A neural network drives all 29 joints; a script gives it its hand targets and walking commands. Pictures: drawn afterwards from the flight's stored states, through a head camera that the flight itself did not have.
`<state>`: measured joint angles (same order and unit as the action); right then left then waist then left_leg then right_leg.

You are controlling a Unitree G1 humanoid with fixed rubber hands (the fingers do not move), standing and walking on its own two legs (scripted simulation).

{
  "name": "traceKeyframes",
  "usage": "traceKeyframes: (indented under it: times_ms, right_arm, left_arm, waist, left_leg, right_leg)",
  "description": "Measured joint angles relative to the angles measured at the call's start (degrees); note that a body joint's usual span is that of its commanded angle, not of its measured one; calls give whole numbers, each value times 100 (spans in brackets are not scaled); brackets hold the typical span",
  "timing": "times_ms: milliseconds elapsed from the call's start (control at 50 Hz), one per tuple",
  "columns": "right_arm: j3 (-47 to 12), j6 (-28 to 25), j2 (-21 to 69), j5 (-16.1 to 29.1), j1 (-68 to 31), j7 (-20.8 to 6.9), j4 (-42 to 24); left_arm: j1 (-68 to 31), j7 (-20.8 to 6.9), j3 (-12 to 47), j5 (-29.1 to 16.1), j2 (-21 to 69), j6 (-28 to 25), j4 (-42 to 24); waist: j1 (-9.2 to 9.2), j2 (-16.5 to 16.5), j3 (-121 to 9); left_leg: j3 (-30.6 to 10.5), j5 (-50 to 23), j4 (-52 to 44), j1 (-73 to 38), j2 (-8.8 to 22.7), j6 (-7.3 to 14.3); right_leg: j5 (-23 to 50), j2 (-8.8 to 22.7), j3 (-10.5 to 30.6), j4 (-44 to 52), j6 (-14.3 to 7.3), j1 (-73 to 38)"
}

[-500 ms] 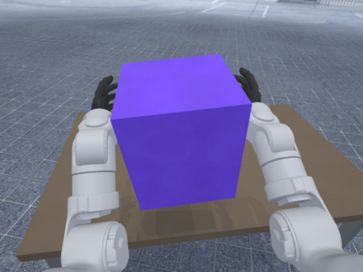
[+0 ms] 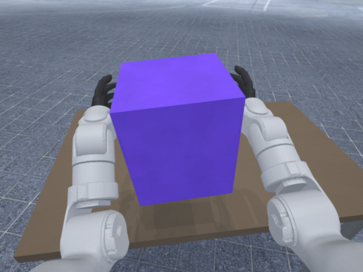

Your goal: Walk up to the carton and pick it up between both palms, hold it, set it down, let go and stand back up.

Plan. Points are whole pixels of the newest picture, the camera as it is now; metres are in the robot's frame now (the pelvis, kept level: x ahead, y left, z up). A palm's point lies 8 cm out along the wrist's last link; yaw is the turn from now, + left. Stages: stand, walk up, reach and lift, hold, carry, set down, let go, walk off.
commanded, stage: hold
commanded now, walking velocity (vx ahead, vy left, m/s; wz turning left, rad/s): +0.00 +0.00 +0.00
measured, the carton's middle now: (177, 129) +0.37 +0.00 +0.18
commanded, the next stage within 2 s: none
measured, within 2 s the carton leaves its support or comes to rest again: neither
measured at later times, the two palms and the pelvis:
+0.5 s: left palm (103, 115) +0.35 +0.15 +0.23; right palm (250, 108) +0.35 -0.15 +0.24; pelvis +0.00 +0.00 +0.00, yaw +0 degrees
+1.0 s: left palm (100, 110) +0.36 +0.16 +0.24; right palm (246, 102) +0.37 -0.14 +0.25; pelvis +0.00 +0.00 +0.00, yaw +0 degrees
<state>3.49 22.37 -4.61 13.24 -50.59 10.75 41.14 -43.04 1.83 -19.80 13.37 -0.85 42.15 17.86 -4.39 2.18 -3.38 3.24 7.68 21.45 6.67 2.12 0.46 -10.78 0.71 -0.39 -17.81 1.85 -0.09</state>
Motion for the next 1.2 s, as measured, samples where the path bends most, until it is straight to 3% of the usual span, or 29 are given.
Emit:
traceKeyframes:
  times_ms: [120,260,420,600,820,1120,1200]
  right_arm:
    - [0,37,-37,0,172,30,-331]
    - [-57,285,-30,86,716,128,-1361]
    - [-62,619,63,85,960,172,-1608]
    - [-62,608,27,85,685,162,-1507]
    - [-38,339,26,23,83,49,-187]
    - [-38,46,13,24,82,39,-162]
    - [-38,86,-3,24,247,65,-443]
  left_arm:
    - [21,19,269,0,-72,-16,-81]
    - [354,22,448,1,43,216,-888]
    - [671,-32,449,0,116,469,-1134]
    - [472,-50,357,1,65,488,-1148]
    - [113,-104,-11,80,21,309,-215]
    - [40,-79,18,81,4,59,-172]
    - [97,-70,206,80,-33,53,-267]
  waist:
    - [-1,0,-1]
    - [0,-4,-13]
    - [0,-5,-12]
    - [1,-4,-12]
    - [0,-5,-11]
    - [0,-5,-12]
    - [0,-5,-12]
  left_leg:
    - [0,71,0,-1,1,-38]
    - [-2,116,0,-28,15,-63]
    - [-3,89,0,-106,22,-64]
    - [-5,-24,0,-106,20,-36]
    - [-5,-75,0,-100,18,-5]
    - [-5,44,-1,-35,18,-33]
    - [-5,85,-1,-35,19,-57]
  right_leg:
    - [-74,0,0,0,-7,0]
    - [-110,-13,0,20,-11,-36]
    - [-78,-21,0,23,-16,-115]
    - [38,-21,0,23,-16,-115]
    - [93,-20,0,20,-16,-109]
    - [-48,-20,0,-3,-22,-32]
    - [-90,-20,0,-3,-24,-32]
